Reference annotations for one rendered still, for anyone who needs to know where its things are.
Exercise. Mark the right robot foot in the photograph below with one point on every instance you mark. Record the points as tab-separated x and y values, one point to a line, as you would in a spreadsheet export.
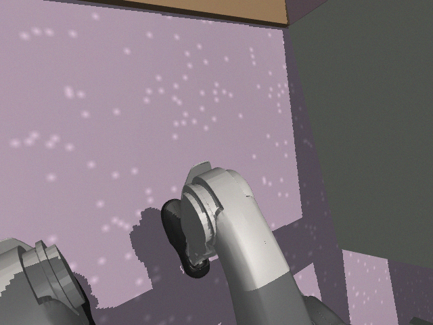
171	220

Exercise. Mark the right robot hand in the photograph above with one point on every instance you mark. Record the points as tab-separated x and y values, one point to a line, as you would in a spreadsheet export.
320	313

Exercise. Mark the left robot foot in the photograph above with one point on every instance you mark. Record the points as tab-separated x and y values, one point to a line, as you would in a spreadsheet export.
86	306

